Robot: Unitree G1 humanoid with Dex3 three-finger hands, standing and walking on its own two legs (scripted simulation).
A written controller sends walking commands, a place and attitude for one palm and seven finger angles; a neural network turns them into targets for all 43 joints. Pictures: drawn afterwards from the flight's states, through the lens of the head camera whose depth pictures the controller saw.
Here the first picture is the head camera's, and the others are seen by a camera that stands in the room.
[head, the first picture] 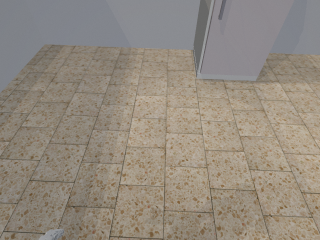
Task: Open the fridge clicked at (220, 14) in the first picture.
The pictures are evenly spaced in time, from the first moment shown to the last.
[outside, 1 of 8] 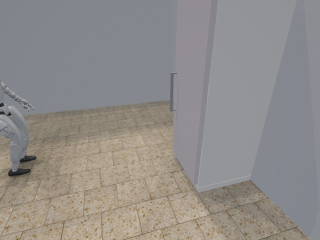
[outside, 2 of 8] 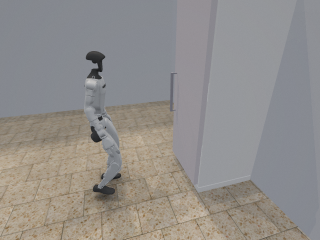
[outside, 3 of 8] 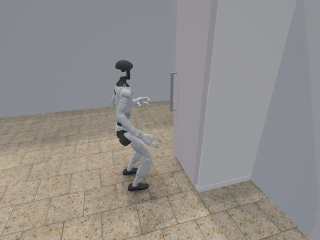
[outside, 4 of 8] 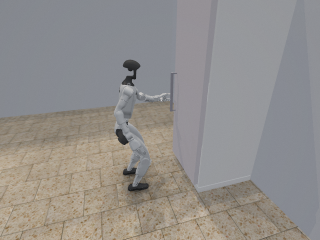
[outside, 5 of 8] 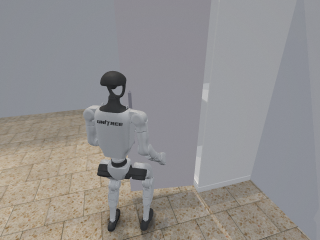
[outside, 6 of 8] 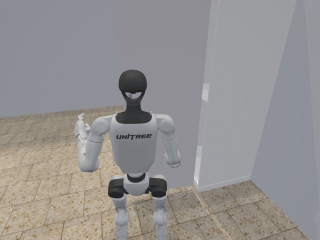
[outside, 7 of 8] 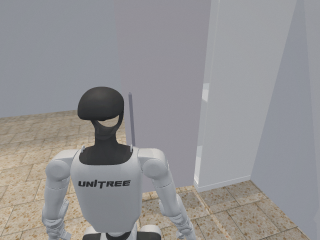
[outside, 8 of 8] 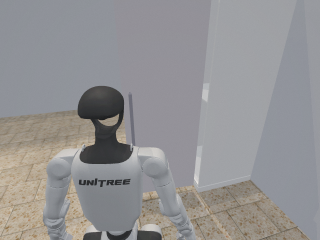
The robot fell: no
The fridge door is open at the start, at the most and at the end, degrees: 0 93 84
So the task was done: yes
